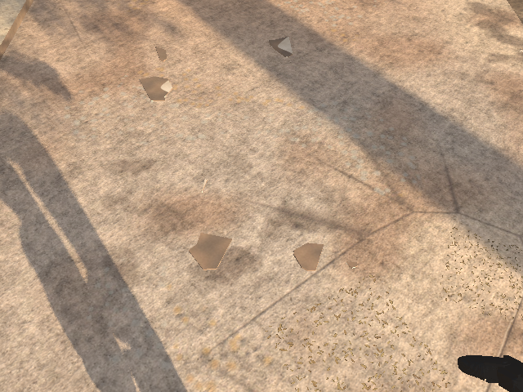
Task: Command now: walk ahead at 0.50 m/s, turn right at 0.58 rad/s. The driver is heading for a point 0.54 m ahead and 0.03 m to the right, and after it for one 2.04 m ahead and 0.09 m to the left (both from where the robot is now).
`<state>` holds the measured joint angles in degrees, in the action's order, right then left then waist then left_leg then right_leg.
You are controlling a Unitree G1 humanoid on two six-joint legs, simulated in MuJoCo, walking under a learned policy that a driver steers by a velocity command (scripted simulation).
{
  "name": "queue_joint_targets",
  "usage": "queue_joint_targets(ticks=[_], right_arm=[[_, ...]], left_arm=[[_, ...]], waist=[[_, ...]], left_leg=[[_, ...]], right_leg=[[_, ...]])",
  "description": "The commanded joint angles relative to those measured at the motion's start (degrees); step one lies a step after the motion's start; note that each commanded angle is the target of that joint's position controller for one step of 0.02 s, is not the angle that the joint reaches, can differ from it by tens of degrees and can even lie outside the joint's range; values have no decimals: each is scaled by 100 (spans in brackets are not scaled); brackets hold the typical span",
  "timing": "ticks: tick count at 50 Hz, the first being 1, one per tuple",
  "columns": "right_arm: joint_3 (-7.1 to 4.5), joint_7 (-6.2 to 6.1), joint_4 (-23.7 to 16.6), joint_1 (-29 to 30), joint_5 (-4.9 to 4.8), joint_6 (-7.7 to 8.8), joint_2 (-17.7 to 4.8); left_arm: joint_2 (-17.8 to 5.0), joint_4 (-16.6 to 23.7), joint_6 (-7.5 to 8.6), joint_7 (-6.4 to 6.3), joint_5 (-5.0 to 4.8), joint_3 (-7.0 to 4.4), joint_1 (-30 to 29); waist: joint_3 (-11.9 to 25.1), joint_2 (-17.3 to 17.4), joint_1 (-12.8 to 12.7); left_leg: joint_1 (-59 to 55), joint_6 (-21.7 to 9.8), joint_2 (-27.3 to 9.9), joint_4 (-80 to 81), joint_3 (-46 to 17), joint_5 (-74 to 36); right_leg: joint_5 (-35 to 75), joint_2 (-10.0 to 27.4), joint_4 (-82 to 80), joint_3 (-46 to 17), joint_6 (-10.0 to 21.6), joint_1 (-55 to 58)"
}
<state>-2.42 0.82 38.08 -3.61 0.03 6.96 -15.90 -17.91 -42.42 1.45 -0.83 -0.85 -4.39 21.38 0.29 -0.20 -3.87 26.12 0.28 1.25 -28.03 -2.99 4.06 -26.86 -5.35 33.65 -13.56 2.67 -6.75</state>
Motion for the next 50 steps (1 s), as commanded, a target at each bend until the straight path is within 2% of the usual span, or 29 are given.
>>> queue_joint_targets(ticks=[1,2,3,4,5,6,8,12,16,19,21,23,24,25,26,27,28,29,30,31,32,33,35,38,41,43,47,48,50], right_arm=[[-533,-27,140,-1936,90,-3,-1691],[-409,-5,-17,-1639,-5,-11,-1088],[-325,-37,-43,-1453,-9,-47,-798],[-278,-39,-53,-1223,47,-70,-711],[-243,-52,4,-1069,60,-84,-587],[-217,-71,39,-1012,84,-76,-539],[-230,-74,137,-1030,41,-39,-525],[-323,-94,340,-1100,43,-44,-791],[-343,-128,492,-1150,10,-124,-937],[-377,-135,653,-1386,-58,-200,-1073],[-405,-128,742,-1483,-128,-265,-1162],[-447,-144,795,-1502,-192,-321,-1336],[-452,-156,813,-1455,-208,-356,-1394],[-391,-173,828,-1453,-194,-361,-1276],[-206,-155,719,-1611,27,-314,-821],[1,-43,612,-2255,25,-189,-304],[-166,9,675,-1532,-229,-97,-956],[-196,26,456,-990,-373,-59,-1031],[-169,-16,480,-895,-297,-59,-913],[-195,-35,548,-945,-194,-105,-899],[-203,-29,648,-1214,-192,-192,-850],[-198,-36,737,-1382,-199,-276,-752],[-188,-70,781,-1387,-195,-408,-594],[-188,-84,669,-994,-163,-428,-497],[-149,7,576,-615,-136,-365,-386],[-91,76,443,-236,-120,-349,-275],[-49,231,99,284,-116,-340,-239],[-60,275,19,320,-117,-339,-265],[-140,321,-60,99,-122,-370,-424]], left_arm=[[-3,734,146,16,-123,100,542],[-629,530,143,-8,-164,-19,398],[-832,600,111,3,-112,-89,-205],[-734,641,84,4,-58,-88,-457],[-676,712,80,21,-11,-109,-628],[-579,736,58,63,-48,-111,-600],[-363,775,0,100,-87,-78,-596],[-195,953,-34,133,-41,-20,-985],[-71,1069,40,269,-43,47,-1585],[-36,1240,57,374,-59,72,-2042],[-91,1347,56,424,-57,48,-2170],[-263,1349,40,422,-8,-50,-1878],[-455,1208,24,400,8,-165,-1278],[-716,927,2,322,-5,-325,-343],[-1182,740,-51,191,4,-441,497],[-1499,816,21,203,3,-399,265],[-931,844,84,242,27,-262,309],[-806,764,148,255,65,-195,30],[-664,706,194,253,59,-145,-321],[-462,691,232,257,84,-92,-612],[-366,685,288,252,134,-65,-759],[-312,640,349,249,140,-66,-831],[-342,498,462,233,158,-85,-866],[-373,294,498,153,215,-107,-729],[-434,199,491,95,191,-106,-748],[-514,79,467,60,161,-128,-591],[-635,-176,298,18,66,-188,-254],[-681,-201,240,-2,44,-204,-262],[-849,-178,144,-66,23,-246,-390]], waist=[[1707,2423,555],[1101,1389,714],[532,834,845],[243,429,754],[25,446,677],[-43,615,575],[-70,707,531],[-159,442,557],[-299,374,764],[-455,346,899],[-483,377,850],[-201,559,546],[147,556,149],[615,412,-341],[1273,-509,-531],[2163,-1495,94],[2047,-548,-382],[1100,-499,-329],[645,-174,-63],[344,-249,140],[305,-416,333],[282,-428,422],[69,-324,503],[-191,-261,402],[-303,-256,272],[-455,-189,98],[-623,-143,-78],[-592,-186,-37],[-270,-421,198]], left_leg=[[-4424,-1472,-2631,958,-4347,2180],[-3994,-1335,-2481,1213,-4256,3098],[-3424,-1089,-2221,1177,-3186,2708],[-2832,-985,-1963,1247,-2449,1826],[-2474,-972,-1762,1337,-1933,1179],[-2204,-910,-1614,1460,-1488,793],[-2054,-976,-1527,1667,-953,330],[-2218,-1117,-1639,1860,-236,-552],[-2325,-936,-1482,1870,583,-893],[-2649,-848,-1599,1803,877,-1073],[-2911,-782,-1712,1569,1009,-1785],[-3092,-719,-1756,869,1153,-3678],[-3028,-638,-1679,75,1275,-4326],[-2403,-480,-1491,-1041,1436,-4122],[-765,-273,-1179,-2911,1441,-1246],[1063,-63,-186,-4648,606,3119],[1483,-138,-372,-5070,-172,2921],[1758,-205,-558,-4942,-93,2425],[1562,-201,-820,-4519,-81,1908],[1308,-153,-957,-4198,-99,1585],[911,-112,-1058,-4082,-189,1301],[740,-58,-1063,-3998,-204,1143],[839,48,-1020,-3770,-264,843],[1359,148,-910,-3026,-430,15],[1250,106,-793,-1926,-196,-939],[1237,43,-745,-1398,37,-1185],[1650,-189,-638,-824,315,-664],[1626,-271,-566,-751,428,-380],[1044,-492,-227,-752,782,231]], right_leg=[[-851,-24,3431,428,-15,-3398],[-449,412,4040,241,-114,-3894],[93,587,4147,396,-149,-3960],[481,766,4016,508,-192,-3744],[732,912,3733,502,-215,-3662],[880,1041,3577,553,-222,-3420],[999,1106,3364,711,-270,-3346],[1649,1187,2545,783,-398,-3690],[2715,1110,1243,1138,-325,-3368],[2730,1018,618,1407,-179,-3230],[2318,888,347,1550,1,-3035],[1706,518,203,1801,263,-2305],[1711,301,-36,1889,436,-1471],[2185,156,-374,1842,631,3],[2584,1308,-200,265,970,1926],[1448,2705,-977,-2775,1962,3155],[1074,2705,-1411,-2661,1720,2817],[1558,2517,-1530,-1659,1477,1983],[2078,2267,-1618,-964,1275,1161],[2458,2036,-1785,-416,1167,563],[2572,1932,-2000,-83,1099,161],[2615,1884,-2202,127,1103,-39],[2953,1860,-2456,626,1076,-288],[3272,1767,-2593,1225,939,-123],[3270,1636,-2692,1769,732,10],[3301,1722,-2759,1960,676,204],[3984,2038,-2381,2167,630,1190],[4458,2095,-2181,2226,588,1381],[6342,2110,-1488,2385,449,1572]])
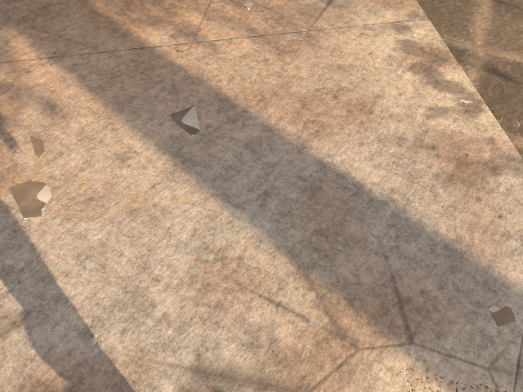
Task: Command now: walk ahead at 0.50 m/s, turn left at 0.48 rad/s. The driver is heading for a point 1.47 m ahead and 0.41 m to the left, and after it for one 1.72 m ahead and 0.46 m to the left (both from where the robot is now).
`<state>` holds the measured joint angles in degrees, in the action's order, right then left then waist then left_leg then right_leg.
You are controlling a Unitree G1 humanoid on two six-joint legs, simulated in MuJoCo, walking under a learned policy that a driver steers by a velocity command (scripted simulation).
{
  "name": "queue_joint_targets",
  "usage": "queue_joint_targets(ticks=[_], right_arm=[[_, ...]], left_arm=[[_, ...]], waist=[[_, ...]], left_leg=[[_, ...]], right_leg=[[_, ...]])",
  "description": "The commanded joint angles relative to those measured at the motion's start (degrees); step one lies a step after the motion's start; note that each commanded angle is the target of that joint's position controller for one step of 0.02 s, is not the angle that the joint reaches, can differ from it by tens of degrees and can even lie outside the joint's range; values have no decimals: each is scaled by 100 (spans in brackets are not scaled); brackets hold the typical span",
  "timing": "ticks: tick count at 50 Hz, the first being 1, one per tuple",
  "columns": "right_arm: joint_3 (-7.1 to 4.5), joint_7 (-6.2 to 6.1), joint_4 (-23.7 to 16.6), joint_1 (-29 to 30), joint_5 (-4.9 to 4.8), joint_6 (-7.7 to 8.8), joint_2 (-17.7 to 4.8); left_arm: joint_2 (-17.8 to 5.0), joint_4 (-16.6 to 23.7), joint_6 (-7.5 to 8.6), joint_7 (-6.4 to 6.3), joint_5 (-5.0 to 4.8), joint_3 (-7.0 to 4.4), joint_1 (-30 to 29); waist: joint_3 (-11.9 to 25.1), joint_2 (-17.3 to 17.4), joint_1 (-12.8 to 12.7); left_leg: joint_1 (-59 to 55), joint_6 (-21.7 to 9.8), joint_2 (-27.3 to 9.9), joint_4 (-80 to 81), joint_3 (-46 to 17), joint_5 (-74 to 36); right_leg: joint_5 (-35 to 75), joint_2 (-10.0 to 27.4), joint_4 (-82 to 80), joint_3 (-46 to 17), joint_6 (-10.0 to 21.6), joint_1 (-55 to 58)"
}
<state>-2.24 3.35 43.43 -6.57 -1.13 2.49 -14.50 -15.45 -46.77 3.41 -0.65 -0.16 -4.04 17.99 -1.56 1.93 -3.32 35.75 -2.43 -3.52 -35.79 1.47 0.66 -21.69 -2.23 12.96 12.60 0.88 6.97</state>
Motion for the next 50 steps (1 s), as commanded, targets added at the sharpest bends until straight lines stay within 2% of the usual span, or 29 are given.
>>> queue_joint_targets(ticks=[1,2,3,4,5,6,7,8,9,11,13,17,19,21,23,25,26,27,28,29,30,31,32,34,38,43,47,49,50], right_arm=[[-237,64,-562,38,-7,49,-707],[-372,30,-431,-661,-20,33,-954],[-557,-62,-236,-1594,-23,4,-1316],[-712,-160,-194,-1906,-50,-15,-1949],[-608,-142,-349,-1903,-24,62,-1746],[-502,-140,-346,-1787,30,105,-1373],[-454,-146,-383,-1445,6,134,-1203],[-403,-151,-451,-1046,-10,138,-1036],[-341,-176,-549,-789,38,142,-867],[-335,-221,-659,-618,65,142,-864],[-375,-293,-638,-690,54,150,-1017],[-418,-408,-538,-985,-11,72,-1146],[-427,-426,-474,-1199,-21,28,-1175],[-424,-439,-420,-1333,-51,-10,-1140],[-426,-459,-425,-1323,-39,-33,-1109],[-406,-457,-489,-1158,-13,-54,-1008],[-313,-434,-547,-1153,21,-36,-750],[-179,-428,-641,-1365,142,-24,-383],[-134,-416,-839,-2119,-104,35,-307],[-252,-441,-618,-1930,-148,22,-955],[-327,-430,-704,-1282,-83,-11,-1187],[-327,-433,-747,-1021,-20,-37,-1097],[-342,-411,-817,-851,23,-36,-1017],[-326,-348,-848,-929,-55,-81,-795],[-255,-321,-1035,-598,-18,-148,-551],[-122,-191,-1147,108,10,-16,-318],[-96,-78,-1370,716,-13,48,-352],[-156,-55,-1407,656,14,56,-503],[-230,-64,-1332,319,46,53,-643]], left_arm=[[-1172,278,-103,-123,-53,-296,-113],[-1215,297,-144,-152,-63,-295,-206],[-1166,348,-123,-181,-64,-253,-276],[-435,605,14,-90,127,-26,290],[-427,660,259,14,58,64,107],[-808,829,412,104,-186,-42,-560],[-796,930,494,115,-216,-13,-784],[-780,888,513,73,-71,-33,-831],[-846,859,462,47,27,-85,-743],[-770,848,315,43,84,-95,-537],[-617,892,218,18,113,-46,-648],[-367,1110,226,39,87,74,-1552],[-424,1190,264,90,13,68,-1886],[-566,1246,313,140,-32,21,-2010],[-729,1235,370,181,-45,-50,-1900],[-859,1072,429,168,-39,-147,-1281],[-1046,975,463,132,44,-231,-674],[-1363,904,447,82,90,-300,153],[-1737,674,369,148,120,-388,428],[-1091,839,357,161,12,-256,142],[-798,869,318,124,-2,-171,-85],[-724,884,287,118,57,-121,-323],[-612,823,268,106,75,-88,-460],[-522,735,302,81,82,-60,-504],[-770,516,336,70,49,-149,-399],[-935,253,256,88,-11,-157,-205],[-1126,-53,142,100,-142,-191,216],[-1241,-153,73,87,-188,-214,222],[-1316,-186,42,68,-207,-225,179]], waist=[[184,-756,373],[567,-737,784],[1048,-449,1294],[1623,994,868],[2438,790,930],[1842,403,1135],[1144,63,935],[676,-267,658],[489,-165,443],[410,14,232],[308,27,222],[205,250,579],[225,324,743],[227,368,763],[233,472,645],[370,577,270],[858,404,-25],[1687,-492,-227],[1985,-2558,209],[1378,-1526,24],[742,-984,-119],[449,-585,-23],[199,-579,54],[143,-856,190],[27,-636,185],[-113,-495,-33],[-310,-533,-147],[-206,-671,42],[54,-774,296]], left_leg=[[-440,-355,470,-37,488,876],[-1414,-536,681,118,521,869],[-3032,-799,617,506,62,541],[-5283,-1768,-875,575,-2718,986],[-6066,-2336,-1551,1554,-5033,1570],[-5728,-1972,-1402,1799,-4292,1579],[-4854,-1743,-1184,1848,-3525,1262],[-3973,-1574,-941,1906,-2945,674],[-3342,-1509,-765,2022,-2557,88],[-2699,-1524,-564,2218,-2224,-483],[-2241,-1489,-410,2277,-1835,-893],[-1903,-1093,3,2142,-1439,-279],[-1988,-1008,-64,2058,-1653,144],[-2310,-953,-215,1785,-2016,455],[-2630,-865,-382,1445,-2412,587],[-2628,-692,-285,923,-2525,388],[-2357,-503,15,20,-2262,342],[-1589,-259,504,-1664,-1627,1774],[447,0,945,-3279,-1136,3528],[968,95,482,-3902,-1303,3079],[1045,126,313,-3976,-1118,2522],[807,158,124,-3851,-994,2131],[713,175,-22,-3580,-998,1888],[370,188,-203,-3289,-871,1675],[723,323,-307,-2595,-757,1231],[267,252,-143,-807,-424,40],[83,63,1,36,-144,232],[-274,-135,177,303,8,696],[-874,-258,355,451,147,791]], right_leg=[[6689,1773,1183,-175,550,199],[6908,1656,2168,-94,427,-85],[5895,1405,3626,-39,200,-1061],[1236,448,5853,-202,-212,-3666],[-1288,-222,6819,-1573,-200,-4762],[-880,164,6875,-1970,-50,-5305],[-362,420,6381,-1880,46,-5315],[-62,631,5821,-1807,18,-5041],[159,774,5471,-1806,-40,-4610],[350,825,5073,-1727,-226,-4199],[691,772,4489,-1572,-423,-4104],[2230,440,2613,-1475,-574,-3692],[2615,267,2084,-1486,-581,-3468],[2508,227,1738,-1651,-504,-3420],[2132,237,1548,-1770,-348,-3285],[1885,227,1273,-1652,-95,-2511],[1778,588,1287,-1898,157,-1442],[1384,1638,1298,-3034,465,32],[-332,2704,544,-5944,1382,1215],[-1444,2574,301,-5852,1232,793],[-1040,2316,302,-4769,981,139],[-147,2061,242,-4027,870,-489],[507,1855,146,-3497,862,-890],[1137,1626,-94,-2748,818,-1255],[2068,1737,-363,-1985,1019,-1192],[2596,1520,-449,-1142,932,-1128],[2899,1770,-339,-1061,884,-607],[4031,1866,59,-982,795,-288],[4995,1826,533,-868,709,-242]])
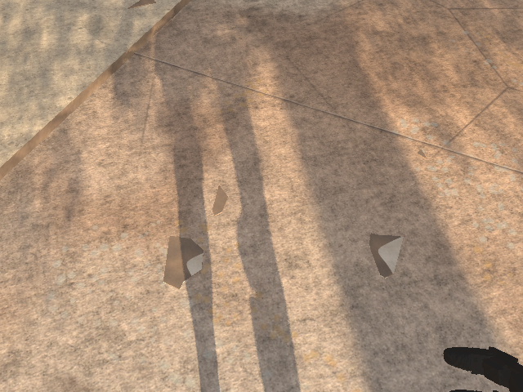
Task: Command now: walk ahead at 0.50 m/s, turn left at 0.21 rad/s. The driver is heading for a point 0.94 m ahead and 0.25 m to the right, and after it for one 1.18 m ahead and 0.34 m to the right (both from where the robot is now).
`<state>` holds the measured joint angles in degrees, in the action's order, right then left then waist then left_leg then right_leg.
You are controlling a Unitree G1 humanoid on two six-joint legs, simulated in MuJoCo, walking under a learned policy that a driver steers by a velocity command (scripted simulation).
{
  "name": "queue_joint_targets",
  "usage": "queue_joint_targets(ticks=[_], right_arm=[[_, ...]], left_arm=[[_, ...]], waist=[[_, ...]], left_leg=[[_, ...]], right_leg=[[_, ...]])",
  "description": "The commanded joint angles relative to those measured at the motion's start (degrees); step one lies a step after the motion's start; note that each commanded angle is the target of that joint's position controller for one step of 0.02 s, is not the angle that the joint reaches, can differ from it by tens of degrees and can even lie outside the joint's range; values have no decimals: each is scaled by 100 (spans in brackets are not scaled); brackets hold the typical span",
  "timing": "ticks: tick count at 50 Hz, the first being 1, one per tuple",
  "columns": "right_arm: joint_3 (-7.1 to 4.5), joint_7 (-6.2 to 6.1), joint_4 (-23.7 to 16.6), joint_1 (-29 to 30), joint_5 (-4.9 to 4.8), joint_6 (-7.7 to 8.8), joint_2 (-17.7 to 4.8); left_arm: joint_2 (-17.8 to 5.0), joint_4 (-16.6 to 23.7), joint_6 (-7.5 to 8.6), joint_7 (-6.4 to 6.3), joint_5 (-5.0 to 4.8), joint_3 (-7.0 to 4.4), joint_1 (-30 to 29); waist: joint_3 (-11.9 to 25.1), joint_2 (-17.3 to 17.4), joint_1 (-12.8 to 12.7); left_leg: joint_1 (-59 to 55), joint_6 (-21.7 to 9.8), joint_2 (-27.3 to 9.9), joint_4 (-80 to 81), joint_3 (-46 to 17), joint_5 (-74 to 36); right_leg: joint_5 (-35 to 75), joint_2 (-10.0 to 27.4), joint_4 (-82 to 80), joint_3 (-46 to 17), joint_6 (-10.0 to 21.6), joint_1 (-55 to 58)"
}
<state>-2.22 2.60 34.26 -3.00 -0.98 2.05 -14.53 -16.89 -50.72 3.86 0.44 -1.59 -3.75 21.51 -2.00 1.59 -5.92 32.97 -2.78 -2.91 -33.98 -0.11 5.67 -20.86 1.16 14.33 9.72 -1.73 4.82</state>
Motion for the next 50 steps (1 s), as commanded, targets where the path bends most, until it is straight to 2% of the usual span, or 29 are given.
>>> queue_joint_targets(ticks=[1,2,3,4,5,6,7,8,10,12,15,19,24,26,27,28,29,30,31,32,33,34,35,37,39,43,46,48,50], right_arm=[[-360,-16,-175,-821,46,90,-846],[-515,-96,87,-1707,48,54,-1177],[-634,-181,180,-2307,131,31,-1827],[-541,-169,155,-2362,70,54,-1603],[-418,-135,193,-2056,74,93,-1264],[-360,-131,206,-1709,54,121,-1081],[-306,-115,228,-1369,61,145,-906],[-255,-98,209,-1143,99,181,-733],[-259,-100,251,-982,123,260,-687],[-290,-125,386,-997,137,356,-774],[-307,-202,601,-1184,190,396,-822],[-334,-264,789,-1318,161,398,-977],[-393,-315,1092,-1603,58,241,-1075],[-433,-366,1095,-1497,35,142,-1207],[-456,-406,1071,-1444,34,88,-1295],[-452,-448,1040,-1355,35,22,-1313],[-398,-498,978,-1411,62,12,-1217],[-185,-426,700,-1950,218,146,-617],[-98,-330,698,-1753,197,371,-546],[-205,-230,549,-1182,-52,530,-927],[-175,-213,443,-870,-106,617,-920],[-191,-250,446,-755,23,639,-906],[-246,-285,460,-797,115,591,-969],[-252,-288,469,-989,171,450,-862],[-215,-311,424,-908,192,361,-727],[-104,-284,208,-21,170,378,-482],[-126,-213,90,400,65,437,-590],[-187,-170,68,404,42,483,-753],[-257,-152,116,146,30,536,-891]], left_arm=[[-1158,184,-37,-65,-71,-229,-245],[-990,225,-20,-97,6,-148,-226],[-364,501,70,-50,192,77,136],[-416,381,209,1,132,105,193],[-858,529,265,47,-81,-42,-303],[-810,645,296,47,-117,-19,-676],[-736,627,290,11,-12,-23,-794],[-726,583,231,-3,60,-53,-711],[-504,447,85,15,57,-18,-395],[-397,458,-31,-6,53,2,-500],[-341,593,-55,-1,59,16,-1006],[-221,792,1,111,48,75,-1653],[-238,1154,6,284,61,94,-2179],[-353,1250,-1,344,71,40,-2055],[-478,1232,-21,348,77,-31,-1764],[-680,1089,-36,332,73,-159,-1069],[-1054,878,-57,256,53,-351,-140],[-1758,852,-83,167,24,-538,365],[-1513,950,-46,173,-8,-427,376],[-1161,953,-22,163,51,-317,275],[-990,996,-5,142,54,-274,-20],[-838,1073,-12,129,55,-224,-400],[-668,1174,-9,105,108,-162,-672],[-650,1304,-14,63,138,-157,-879],[-791,1305,3,-4,114,-200,-825],[-919,1213,-50,-114,40,-253,-524],[-941,1110,-111,-140,4,-269,-217],[-884,1084,-146,-157,-7,-264,-141],[-879,1115,-173,-167,26,-279,-226]], waist=[[556,-692,1021],[1101,-560,1408],[1947,760,1280],[2726,1001,1272],[1897,638,1287],[1161,502,1141],[737,222,930],[547,311,721],[521,368,483],[323,282,433],[64,173,597],[-153,126,858],[-309,70,1016],[-131,216,854],[138,338,679],[538,316,278],[1065,57,-144],[1779,-1284,87],[2492,-1285,36],[1933,-949,-146],[1291,-592,-26],[799,-219,220],[595,-309,443],[493,-476,665],[391,-459,697],[237,-585,355],[223,-667,177],[240,-711,229],[260,-861,421]], left_leg=[[-1759,-396,485,576,446,-39],[-3335,-568,263,418,76,-277],[-5584,-1372,-1323,456,-2497,121],[-5825,-1867,-2020,1338,-4393,426],[-5234,-1581,-1770,1452,-3549,550],[-4360,-1366,-1482,1536,-2647,236],[-3587,-1217,-1218,1698,-2091,-147],[-3017,-1132,-1027,1897,-1721,-506],[-2489,-1193,-966,2276,-1384,-682],[-2280,-1210,-985,2528,-975,-854],[-2387,-1040,-915,2686,-415,-830],[-2573,-801,-907,2828,188,-722],[-3712,-628,-1246,2392,477,-1329],[-3981,-486,-1279,1797,641,-2882],[-4035,-396,-1245,1249,743,-3958],[-3851,-248,-1091,257,926,-4607],[-2963,-29,-845,-1138,1020,-3984],[-410,398,-3,-3459,979,-549],[732,443,725,-4450,-231,2737],[1322,287,332,-4651,-669,2437],[1373,180,75,-4274,-561,1953],[1125,187,-138,-3699,-499,1624],[669,229,-294,-3289,-504,1397],[228,392,-321,-2896,-443,1226],[136,579,-258,-2324,-313,883],[-273,730,52,-476,-246,-668],[-556,719,245,200,-330,-1040],[-646,618,253,496,-493,-802],[-962,435,243,613,-502,-331]], right_leg=[[5535,1307,1297,-337,820,-254],[4834,1072,2515,-195,605,-1191],[1590,298,4837,-137,221,-3528],[-1302,-188,5937,-1207,178,-4266],[-1051,158,6239,-1457,235,-4807],[-563,408,5983,-1305,292,-4881],[-149,592,5582,-1240,272,-4698],[159,733,5291,-1281,243,-4335],[497,781,5102,-1283,141,-3891],[871,800,4795,-1318,36,-4048],[1830,721,3906,-1477,-9,-4399],[2813,487,2654,-1259,94,-4203],[2221,355,2009,-1054,386,-4542],[1579,120,1961,-746,578,-4200],[1269,-99,2014,-534,691,-3722],[1290,-363,1852,-379,849,-2789],[1546,-336,1696,-779,1102,-1222],[1031,1172,1587,-3555,2118,1122],[482,1793,525,-5800,2600,1910],[327,1655,351,-5089,2268,1616],[580,1431,329,-4326,2051,814],[1100,1209,246,-3749,1900,-92],[1653,1039,117,-3368,1830,-768],[2189,844,-99,-3077,1880,-1443],[2595,708,-179,-2705,1880,-1860],[2032,325,-99,-2310,1517,-2187],[1531,447,89,-2651,1414,-1996],[1294,590,419,-3028,1329,-1638],[1338,688,796,-3336,1218,-1451]])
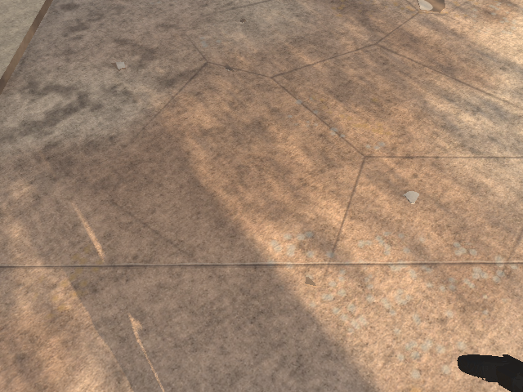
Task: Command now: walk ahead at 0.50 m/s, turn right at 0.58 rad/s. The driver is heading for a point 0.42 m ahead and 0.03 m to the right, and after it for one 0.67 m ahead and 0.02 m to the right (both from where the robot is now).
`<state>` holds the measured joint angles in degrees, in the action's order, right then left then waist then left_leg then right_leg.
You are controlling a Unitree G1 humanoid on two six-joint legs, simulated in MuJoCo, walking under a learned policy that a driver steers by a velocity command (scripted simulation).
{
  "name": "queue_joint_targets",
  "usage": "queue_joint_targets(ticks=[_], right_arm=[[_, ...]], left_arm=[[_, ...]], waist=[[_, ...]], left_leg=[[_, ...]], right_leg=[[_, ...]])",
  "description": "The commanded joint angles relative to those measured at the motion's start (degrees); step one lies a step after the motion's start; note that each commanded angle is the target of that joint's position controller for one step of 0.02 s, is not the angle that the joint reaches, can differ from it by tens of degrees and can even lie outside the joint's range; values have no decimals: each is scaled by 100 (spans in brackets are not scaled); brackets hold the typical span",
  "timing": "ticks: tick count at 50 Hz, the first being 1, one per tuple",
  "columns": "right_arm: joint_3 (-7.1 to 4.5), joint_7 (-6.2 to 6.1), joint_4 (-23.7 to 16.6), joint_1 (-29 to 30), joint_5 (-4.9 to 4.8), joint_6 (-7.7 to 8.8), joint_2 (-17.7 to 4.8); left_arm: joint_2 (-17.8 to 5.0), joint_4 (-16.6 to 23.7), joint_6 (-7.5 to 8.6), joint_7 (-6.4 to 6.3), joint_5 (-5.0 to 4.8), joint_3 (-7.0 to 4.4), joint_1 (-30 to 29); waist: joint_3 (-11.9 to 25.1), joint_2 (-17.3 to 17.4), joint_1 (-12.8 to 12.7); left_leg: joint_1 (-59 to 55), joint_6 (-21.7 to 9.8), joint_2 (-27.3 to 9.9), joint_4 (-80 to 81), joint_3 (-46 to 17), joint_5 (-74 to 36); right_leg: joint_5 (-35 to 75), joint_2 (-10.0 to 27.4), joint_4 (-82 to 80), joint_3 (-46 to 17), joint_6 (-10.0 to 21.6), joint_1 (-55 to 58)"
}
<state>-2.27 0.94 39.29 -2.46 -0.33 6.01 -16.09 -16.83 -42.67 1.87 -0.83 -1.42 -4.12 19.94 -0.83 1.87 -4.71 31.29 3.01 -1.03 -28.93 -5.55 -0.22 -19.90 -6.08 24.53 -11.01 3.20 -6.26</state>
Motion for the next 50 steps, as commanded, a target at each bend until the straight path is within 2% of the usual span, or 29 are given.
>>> queue_joint_targets(ticks=[1,2,3,4,5,6,7,8,10,15,18,20,22,24,25,26,27,28,29,30,31,32,33,36,39,42,44,47,50], right_arm=[[-304,0,-273,-299,-23,166,-790],[-385,-37,-174,-870,51,195,-963],[-458,-85,-105,-1678,106,186,-1281],[-552,-27,111,-1973,144,101,-1672],[-425,-5,-39,-1710,36,90,-1058],[-343,-34,-71,-1495,19,58,-768],[-294,-39,-90,-1257,76,32,-681],[-259,-51,-33,-1113,95,14,-558],[-233,-77,49,-1059,106,44,-472],[-334,-98,291,-1169,76,60,-752],[-348,-122,381,-1153,61,-1,-857],[-354,-166,448,-1146,39,-75,-938],[-379,-201,540,-1281,-17,-160,-1052],[-426,-238,545,-1242,-110,-230,-1204],[-461,-266,518,-1171,-169,-262,-1286],[-475,-285,478,-1079,-212,-294,-1299],[-426,-282,433,-1037,-211,-286,-1151],[-256,-226,304,-1397,114,-262,-610],[-83,-134,168,-2016,188,-185,-382],[-196,-68,343,-1775,25,-166,-998],[-191,-51,273,-1395,-142,-197,-1020],[-158,-109,367,-1269,-89,-263,-856],[-163,-167,425,-1203,-38,-358,-827],[-118,-230,661,-1649,-12,-571,-562],[-64,-281,670,-1402,20,-606,-450],[-160,-295,491,-979,-38,-698,-733],[-197,-295,364,-750,-46,-759,-761],[-204,-236,287,-695,-35,-771,-632],[-217,-110,383,-1055,-45,-734,-522]], left_arm=[[-785,343,11,-35,20,-215,-142],[-537,391,23,-15,53,-126,-137],[-153,478,36,-1,162,10,54],[-58,698,99,7,-62,59,754],[-699,492,91,-17,-105,-58,603],[-931,565,59,-9,-55,-135,-2],[-844,603,33,-14,-1,-135,-252],[-774,671,32,7,42,-151,-424],[-568,708,-16,70,-29,-142,-367],[-298,942,-82,116,9,-68,-792],[-221,1013,-30,216,5,-24,-1169],[-133,1130,9,292,54,13,-1549],[-152,1234,18,375,68,-4,-1736],[-337,1277,-4,436,82,-95,-1589],[-477,1227,-23,447,99,-168,-1297],[-684,1083,-39,435,103,-286,-699],[-957,896,-60,350,109,-435,42],[-1419,869,-116,189,94,-510,278],[-1729,1237,-52,165,280,-428,-223],[-1214,1320,-58,198,257,-312,-297],[-863,1224,-39,217,221,-193,-583],[-546,1112,-22,219,133,-93,-820],[-333,1041,-15,203,129,-7,-1021],[-368,822,73,194,350,11,-1396],[-434,598,114,119,389,-17,-1467],[-683,448,-15,8,332,-99,-1426],[-699,368,-105,-46,273,-117,-1384],[-662,285,-191,-99,215,-129,-1364],[-714,253,-292,-144,105,-163,-1512]], waist=[[254,-905,522],[691,-759,801],[1494,112,1022],[1833,2165,616],[1273,1200,776],[666,647,913],[387,248,823],[143,240,753],[83,510,623],[-44,238,640],[-123,192,759],[-304,143,844],[-250,212,881],[-47,380,705],[131,464,512],[417,413,171],[784,187,-241],[1253,-1097,-41],[2330,-1912,478],[2869,-848,32],[2131,-678,118],[1478,-201,297],[1170,-272,432],[894,-636,799],[914,-686,676],[655,-763,485],[390,-751,395],[310,-720,378],[526,-735,626]], left_leg=[[-1314,-278,68,305,139,317],[-2312,-507,-238,327,-52,455],[-3746,-817,-1278,322,-1131,885],[-4957,-1688,-2327,1066,-3969,2552],[-4585,-1558,-2225,1288,-3945,3566],[-3974,-1325,-1985,1285,-2917,3159],[-3387,-1223,-1736,1342,-2184,2275],[-3004,-1217,-1535,1440,-1662,1620],[-2638,-1176,-1308,1680,-925,1006],[-2754,-1378,-1410,1962,27,-123],[-2831,-1250,-1265,1980,683,-456],[-2758,-1137,-1183,1802,1112,-1248],[-2951,-1034,-1223,1514,1328,-1980],[-3216,-914,-1283,984,1439,-2972],[-3285,-848,-1290,517,1480,-3588],[-3200,-746,-1210,-275,1546,-3779],[-2672,-514,-959,-1438,1655,-3121],[-1092,-184,-460,-3306,1639,981],[469,93,474,-5266,736,4265],[443,60,64,-5502,-106,3814],[712,-13,-197,-5212,70,3389],[637,4,-482,-4562,135,3085],[287,32,-631,-4043,116,2910],[-1088,186,-535,-3071,319,2372],[-1366,185,-527,-2032,301,1763],[-1054,116,-487,-1950,373,1769],[-722,51,-491,-1960,391,2065],[-597,-43,-431,-1721,514,2356],[-1224,-225,-150,-598,876,1792]], right_leg=[[1323,1282,91,-1259,616,-392],[1368,984,910,-1021,431,-639],[142,511,2594,-402,195,-1363],[-1574,23,4235,144,-63,-3336],[-1177,481,4890,-38,-157,-3877],[-626,647,4993,120,-188,-3968],[-224,836,4886,244,-230,-3747],[31,978,4624,246,-254,-3665],[263,1160,4354,373,-279,-3325],[958,1269,3459,514,-430,-3726],[1807,1229,2477,755,-397,-3508],[2147,1098,1772,1063,-347,-3190],[2127,944,1373,1312,-271,-2883],[1726,714,1141,1468,-86,-2474],[1479,538,1050,1569,39,-2102],[1555,354,773,1611,204,-1407],[2248,257,300,1489,427,-260],[4570,1370,569,33,842,1332],[5854,3030,348,-2885,2292,2592],[5398,2927,125,-2363,2258,2335],[4751,2626,61,-1539,1964,1696],[4234,2240,-52,-907,1551,870],[3934,2040,-203,-574,1341,164],[4141,1728,-623,355,1227,-1310],[3680,1771,-739,636,1150,-1220],[2103,2006,-966,450,1178,-1037],[1325,2159,-1048,290,1178,-862],[1607,2306,-850,280,1158,-443],[2678,2202,-208,668,902,-183]])
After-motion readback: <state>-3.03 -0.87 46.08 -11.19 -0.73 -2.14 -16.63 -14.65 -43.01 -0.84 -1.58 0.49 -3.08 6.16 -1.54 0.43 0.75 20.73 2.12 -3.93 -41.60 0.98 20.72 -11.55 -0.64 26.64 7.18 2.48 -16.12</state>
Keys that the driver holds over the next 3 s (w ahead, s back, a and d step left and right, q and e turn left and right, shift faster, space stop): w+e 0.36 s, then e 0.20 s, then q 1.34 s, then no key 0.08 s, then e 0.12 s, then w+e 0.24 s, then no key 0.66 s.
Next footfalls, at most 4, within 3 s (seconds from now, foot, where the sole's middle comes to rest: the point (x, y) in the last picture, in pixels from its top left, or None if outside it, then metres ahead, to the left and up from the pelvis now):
0.04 left None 0.20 0.14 -0.77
0.56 right None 0.42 -0.17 -0.77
1.04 left None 0.45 0.06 -0.77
1.48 right None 0.46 -0.17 -0.77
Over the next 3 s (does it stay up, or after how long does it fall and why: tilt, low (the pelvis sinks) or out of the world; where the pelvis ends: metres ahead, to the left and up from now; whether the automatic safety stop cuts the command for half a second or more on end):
stays up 0.57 -0.04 0.00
